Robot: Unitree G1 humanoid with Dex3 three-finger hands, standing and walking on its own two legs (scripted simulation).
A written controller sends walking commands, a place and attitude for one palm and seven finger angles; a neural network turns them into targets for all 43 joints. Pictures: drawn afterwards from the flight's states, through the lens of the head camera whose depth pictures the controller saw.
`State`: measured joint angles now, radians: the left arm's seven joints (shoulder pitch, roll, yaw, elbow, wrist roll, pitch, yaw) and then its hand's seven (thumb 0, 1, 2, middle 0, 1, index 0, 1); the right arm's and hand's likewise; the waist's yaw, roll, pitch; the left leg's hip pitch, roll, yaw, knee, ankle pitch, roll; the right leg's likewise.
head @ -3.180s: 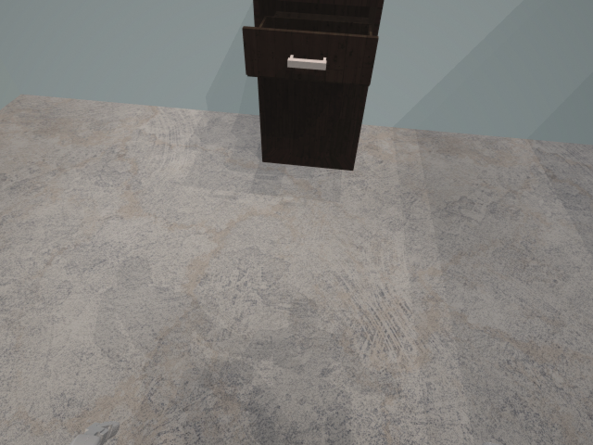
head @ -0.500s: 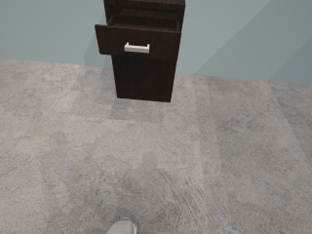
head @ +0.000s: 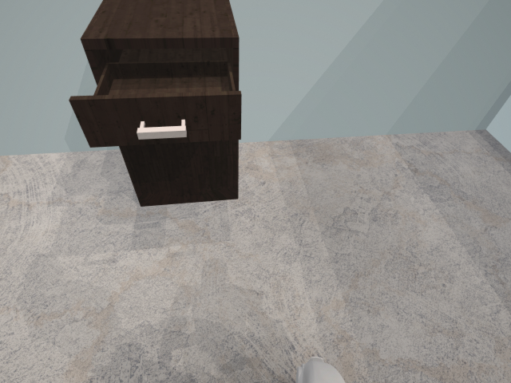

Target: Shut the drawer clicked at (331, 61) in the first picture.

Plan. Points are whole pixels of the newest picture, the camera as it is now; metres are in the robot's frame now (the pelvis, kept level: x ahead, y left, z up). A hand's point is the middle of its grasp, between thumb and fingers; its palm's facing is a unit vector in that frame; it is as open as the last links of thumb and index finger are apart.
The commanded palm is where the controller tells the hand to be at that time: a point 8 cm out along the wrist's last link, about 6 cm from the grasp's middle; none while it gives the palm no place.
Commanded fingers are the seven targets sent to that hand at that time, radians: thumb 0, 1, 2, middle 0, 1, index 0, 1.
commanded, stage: walk to a spot facing it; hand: left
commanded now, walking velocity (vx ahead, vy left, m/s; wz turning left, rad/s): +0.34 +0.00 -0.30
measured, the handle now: (162, 128) +0.77 +0.29 -0.06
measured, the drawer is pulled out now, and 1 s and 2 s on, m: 0.30 0.30 0.30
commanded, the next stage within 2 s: turn to face it in 0.18 s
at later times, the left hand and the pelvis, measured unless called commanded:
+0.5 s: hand (189, 341) +0.24 +0.13 -0.18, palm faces +0.03 -0.98 -0.19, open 7.3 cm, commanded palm none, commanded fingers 0.00 0.90 0.90 -0.20 -0.30 -0.20 -0.30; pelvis +0.19 -0.04 -0.01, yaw +0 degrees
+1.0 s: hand (173, 348) +0.22 +0.16 -0.18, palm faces +0.17 -0.96 -0.23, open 7.4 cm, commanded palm none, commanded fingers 0.00 0.90 0.90 -0.20 -0.30 -0.20 -0.30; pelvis +0.21 -0.03 -0.01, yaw +6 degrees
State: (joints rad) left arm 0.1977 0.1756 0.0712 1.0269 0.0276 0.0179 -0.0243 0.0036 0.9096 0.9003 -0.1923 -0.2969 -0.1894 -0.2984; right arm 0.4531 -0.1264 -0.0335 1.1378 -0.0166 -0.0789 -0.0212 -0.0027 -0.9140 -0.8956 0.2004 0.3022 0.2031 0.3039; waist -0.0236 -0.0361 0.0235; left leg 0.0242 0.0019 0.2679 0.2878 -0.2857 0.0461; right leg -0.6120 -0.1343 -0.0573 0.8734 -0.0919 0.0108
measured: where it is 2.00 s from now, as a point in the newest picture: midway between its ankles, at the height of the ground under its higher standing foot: (245, 342)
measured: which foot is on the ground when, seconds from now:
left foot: down 0.00-0.16, up 0.18-0.56, down 0.58-1.00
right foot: up 0.00-0.14, down 0.16-0.60, up 0.62-1.00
